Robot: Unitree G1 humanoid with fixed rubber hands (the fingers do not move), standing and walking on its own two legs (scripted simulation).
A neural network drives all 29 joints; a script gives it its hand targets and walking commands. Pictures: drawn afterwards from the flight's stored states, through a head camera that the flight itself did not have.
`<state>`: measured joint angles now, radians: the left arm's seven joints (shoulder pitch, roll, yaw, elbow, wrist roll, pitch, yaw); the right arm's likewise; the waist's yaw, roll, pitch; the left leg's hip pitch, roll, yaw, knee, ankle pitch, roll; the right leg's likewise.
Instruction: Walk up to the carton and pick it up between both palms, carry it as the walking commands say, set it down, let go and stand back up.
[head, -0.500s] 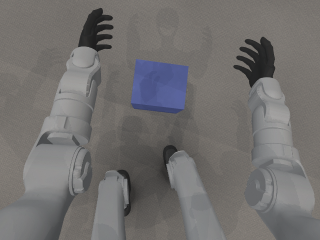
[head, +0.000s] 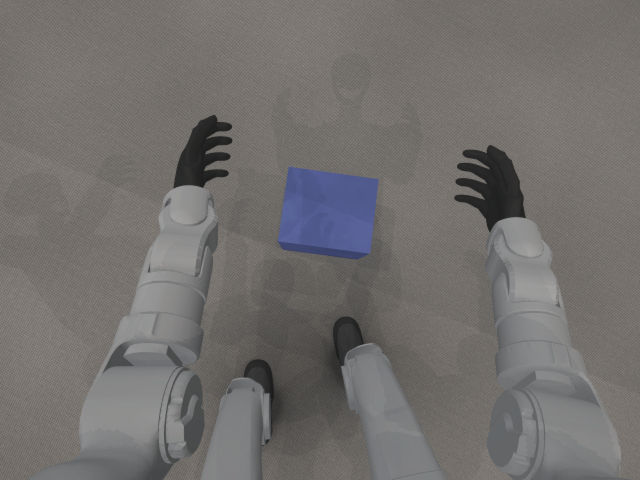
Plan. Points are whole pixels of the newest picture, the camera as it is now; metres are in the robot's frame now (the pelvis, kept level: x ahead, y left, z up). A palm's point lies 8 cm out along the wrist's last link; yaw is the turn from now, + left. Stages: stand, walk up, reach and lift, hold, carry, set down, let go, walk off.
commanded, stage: let go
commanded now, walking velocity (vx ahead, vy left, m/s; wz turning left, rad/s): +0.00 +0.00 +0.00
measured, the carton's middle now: (326, 217) +0.48 -0.11 -0.59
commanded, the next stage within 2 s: stand in 1.20 s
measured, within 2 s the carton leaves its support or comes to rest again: neither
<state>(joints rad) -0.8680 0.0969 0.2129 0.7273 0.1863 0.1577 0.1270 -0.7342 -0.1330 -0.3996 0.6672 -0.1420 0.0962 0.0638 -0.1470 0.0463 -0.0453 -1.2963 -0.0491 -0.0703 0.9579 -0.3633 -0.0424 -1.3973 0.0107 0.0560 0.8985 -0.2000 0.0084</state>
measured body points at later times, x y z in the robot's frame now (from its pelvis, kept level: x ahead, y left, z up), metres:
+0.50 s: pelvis +0.06 +0.01 +0.08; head +0.17 +0.00 +0.52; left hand +0.32 +0.20 -0.01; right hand +0.25 -0.24 -0.01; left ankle +0.02 +0.14 -0.65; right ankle +0.09 -0.12 -0.65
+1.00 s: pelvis +0.08 +0.02 +0.09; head +0.09 +0.02 +0.54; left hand +0.25 +0.25 +0.01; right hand +0.24 -0.22 +0.01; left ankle +0.02 +0.14 -0.65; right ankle +0.09 -0.12 -0.65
